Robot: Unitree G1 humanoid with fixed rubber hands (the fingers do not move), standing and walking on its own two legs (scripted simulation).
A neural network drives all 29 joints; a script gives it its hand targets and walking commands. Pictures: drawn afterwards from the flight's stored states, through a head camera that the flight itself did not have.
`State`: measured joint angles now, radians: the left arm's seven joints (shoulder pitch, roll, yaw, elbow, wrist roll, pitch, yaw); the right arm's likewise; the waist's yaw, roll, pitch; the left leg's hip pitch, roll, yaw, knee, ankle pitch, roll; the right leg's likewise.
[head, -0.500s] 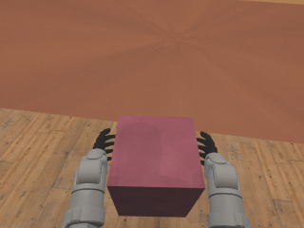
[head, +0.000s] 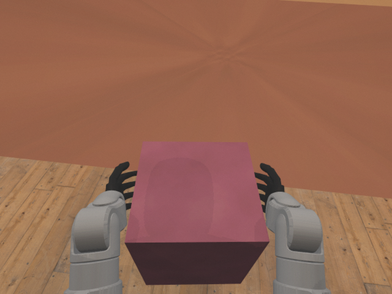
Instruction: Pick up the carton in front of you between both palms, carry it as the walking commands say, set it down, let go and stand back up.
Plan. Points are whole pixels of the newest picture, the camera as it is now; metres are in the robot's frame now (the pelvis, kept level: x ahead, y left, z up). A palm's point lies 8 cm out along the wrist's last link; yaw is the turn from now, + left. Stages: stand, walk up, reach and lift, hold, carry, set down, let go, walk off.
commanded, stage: carry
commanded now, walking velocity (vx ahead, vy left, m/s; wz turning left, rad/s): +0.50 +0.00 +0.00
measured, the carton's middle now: (194, 216) +0.28 +0.01 +0.02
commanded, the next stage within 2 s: none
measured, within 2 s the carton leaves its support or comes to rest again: neither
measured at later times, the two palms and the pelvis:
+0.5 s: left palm (160, 111) +0.55 +0.12 +0.10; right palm (268, 112) +0.57 -0.18 +0.09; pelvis +0.29 -0.05 +0.01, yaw +2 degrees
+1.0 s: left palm (169, 57) +0.90 +0.13 +0.09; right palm (248, 60) +0.89 -0.17 +0.10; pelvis +0.63 -0.01 +0.02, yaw -2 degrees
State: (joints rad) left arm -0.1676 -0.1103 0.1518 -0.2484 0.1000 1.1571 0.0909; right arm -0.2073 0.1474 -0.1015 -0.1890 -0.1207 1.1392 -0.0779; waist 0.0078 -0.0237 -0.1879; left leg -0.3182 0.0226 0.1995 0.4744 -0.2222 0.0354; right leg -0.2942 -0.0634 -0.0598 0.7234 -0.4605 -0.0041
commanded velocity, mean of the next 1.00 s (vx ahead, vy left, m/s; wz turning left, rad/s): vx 0.50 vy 0.00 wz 0.00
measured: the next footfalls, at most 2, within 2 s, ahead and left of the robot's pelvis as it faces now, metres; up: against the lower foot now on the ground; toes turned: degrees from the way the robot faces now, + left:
right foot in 0.26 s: +0.29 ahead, -0.13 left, +0.00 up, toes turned -12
left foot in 0.70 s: +0.61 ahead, +0.08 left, +0.00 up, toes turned +13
